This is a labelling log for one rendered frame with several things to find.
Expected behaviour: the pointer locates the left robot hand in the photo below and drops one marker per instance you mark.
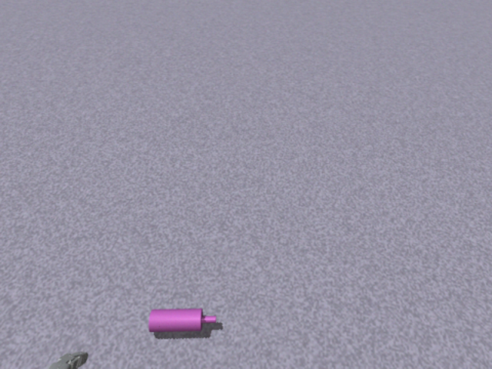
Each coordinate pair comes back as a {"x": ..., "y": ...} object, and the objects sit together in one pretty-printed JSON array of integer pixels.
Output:
[{"x": 70, "y": 361}]

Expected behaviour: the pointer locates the bottle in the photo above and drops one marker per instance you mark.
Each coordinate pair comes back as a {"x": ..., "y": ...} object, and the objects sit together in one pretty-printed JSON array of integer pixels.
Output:
[{"x": 165, "y": 320}]

